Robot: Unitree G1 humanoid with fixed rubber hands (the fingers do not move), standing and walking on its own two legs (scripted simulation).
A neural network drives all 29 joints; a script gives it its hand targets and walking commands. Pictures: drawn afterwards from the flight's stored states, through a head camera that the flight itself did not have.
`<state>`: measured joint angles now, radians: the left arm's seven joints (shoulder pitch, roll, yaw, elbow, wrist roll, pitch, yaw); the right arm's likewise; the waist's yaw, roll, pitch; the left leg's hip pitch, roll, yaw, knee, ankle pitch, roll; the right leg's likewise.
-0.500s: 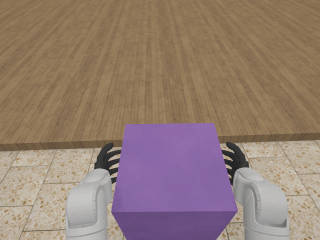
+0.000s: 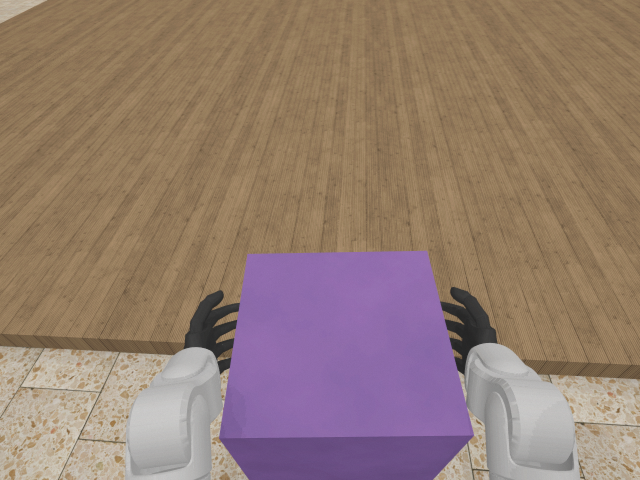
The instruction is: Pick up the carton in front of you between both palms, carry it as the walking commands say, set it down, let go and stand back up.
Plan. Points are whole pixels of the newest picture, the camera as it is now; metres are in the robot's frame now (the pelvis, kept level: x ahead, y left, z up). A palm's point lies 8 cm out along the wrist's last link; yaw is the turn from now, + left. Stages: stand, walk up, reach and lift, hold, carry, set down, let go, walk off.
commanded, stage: carry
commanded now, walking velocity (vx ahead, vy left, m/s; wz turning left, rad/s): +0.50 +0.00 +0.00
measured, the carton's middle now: (338, 379) +0.27 +0.01 +0.01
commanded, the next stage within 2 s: none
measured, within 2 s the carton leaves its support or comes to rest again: neither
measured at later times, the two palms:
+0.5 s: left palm (240, 113) +0.70 +0.17 +0.15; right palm (411, 109) +0.68 -0.13 +0.15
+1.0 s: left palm (256, 48) +1.05 +0.18 +0.14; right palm (380, 42) +1.06 -0.12 +0.13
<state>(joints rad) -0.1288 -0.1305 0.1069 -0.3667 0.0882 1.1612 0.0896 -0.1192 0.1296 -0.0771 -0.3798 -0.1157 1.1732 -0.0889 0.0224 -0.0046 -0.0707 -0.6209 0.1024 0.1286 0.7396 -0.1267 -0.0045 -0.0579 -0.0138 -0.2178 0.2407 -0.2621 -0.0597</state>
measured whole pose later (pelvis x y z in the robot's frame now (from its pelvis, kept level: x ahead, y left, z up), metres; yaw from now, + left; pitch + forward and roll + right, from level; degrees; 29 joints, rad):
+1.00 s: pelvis +0.66 +0.02 -0.01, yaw -2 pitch +6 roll +2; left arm -0.81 -0.04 0.32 -0.13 0.04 1.27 0.16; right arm -0.83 0.05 -0.31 -0.16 -0.10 1.32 -0.13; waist 0.09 0.00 0.10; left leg -1.01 0.04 0.10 1.32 -0.45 0.11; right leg -0.11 -0.02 -0.09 0.39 -0.38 -0.04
